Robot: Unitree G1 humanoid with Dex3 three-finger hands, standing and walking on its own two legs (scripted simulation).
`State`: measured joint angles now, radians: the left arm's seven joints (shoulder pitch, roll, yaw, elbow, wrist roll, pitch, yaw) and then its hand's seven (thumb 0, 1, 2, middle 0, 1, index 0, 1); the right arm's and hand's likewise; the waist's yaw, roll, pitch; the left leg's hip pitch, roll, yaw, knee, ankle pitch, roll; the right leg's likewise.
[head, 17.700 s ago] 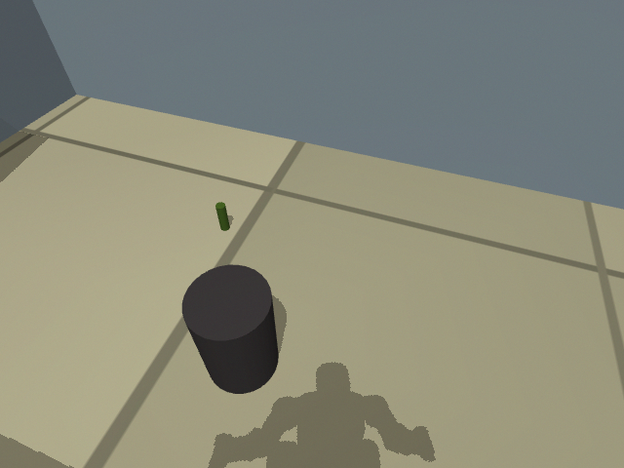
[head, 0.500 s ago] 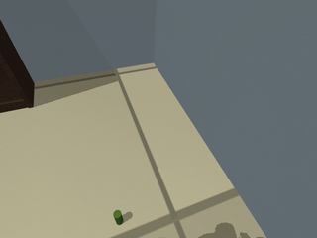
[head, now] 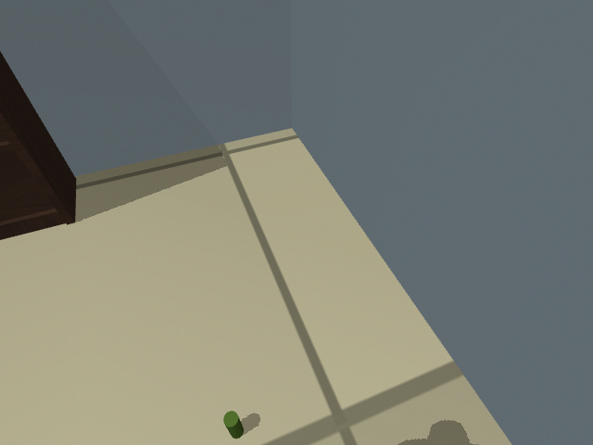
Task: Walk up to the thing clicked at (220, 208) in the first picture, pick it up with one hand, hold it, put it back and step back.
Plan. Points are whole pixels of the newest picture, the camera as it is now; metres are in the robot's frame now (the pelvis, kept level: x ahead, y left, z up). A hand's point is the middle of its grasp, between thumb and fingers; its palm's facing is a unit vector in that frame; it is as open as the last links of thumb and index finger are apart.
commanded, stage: walk up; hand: left
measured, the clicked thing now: (234, 425) +0.33 +0.19 -0.71
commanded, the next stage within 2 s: stand in 0.76 s
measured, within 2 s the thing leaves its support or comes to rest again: neither
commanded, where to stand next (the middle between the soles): +0.03 +0.01 m, yaw -1 degrees
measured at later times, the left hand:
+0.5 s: hand out of the picture +0.09 +0.26 -0.16, palm faces -0.03 -0.94 -0.34, open 7.4 cm
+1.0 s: hand out of the picture +0.08 +0.25 -0.16, palm faces -0.04 -0.94 -0.33, open 7.4 cm
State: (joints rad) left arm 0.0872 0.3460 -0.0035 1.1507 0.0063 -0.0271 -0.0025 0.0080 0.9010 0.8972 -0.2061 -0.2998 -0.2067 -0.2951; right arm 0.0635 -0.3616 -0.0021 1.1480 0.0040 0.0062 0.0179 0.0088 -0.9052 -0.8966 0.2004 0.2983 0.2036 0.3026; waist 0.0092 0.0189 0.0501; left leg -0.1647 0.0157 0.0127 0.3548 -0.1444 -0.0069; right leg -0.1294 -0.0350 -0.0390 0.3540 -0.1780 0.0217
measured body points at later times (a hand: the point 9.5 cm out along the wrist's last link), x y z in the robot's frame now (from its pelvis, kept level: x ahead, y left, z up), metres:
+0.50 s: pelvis +0.00 +0.01 +0.00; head +0.01 +0.01 +0.45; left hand +0.09 +0.31 -0.13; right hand +0.07 -0.30 -0.13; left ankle +0.03 +0.12 -0.75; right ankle +0.01 -0.13 -0.75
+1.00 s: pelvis +0.01 +0.00 +0.00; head +0.02 +0.01 +0.45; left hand +0.09 +0.30 -0.14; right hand +0.09 -0.30 -0.13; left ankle +0.03 +0.12 -0.75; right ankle +0.01 -0.13 -0.75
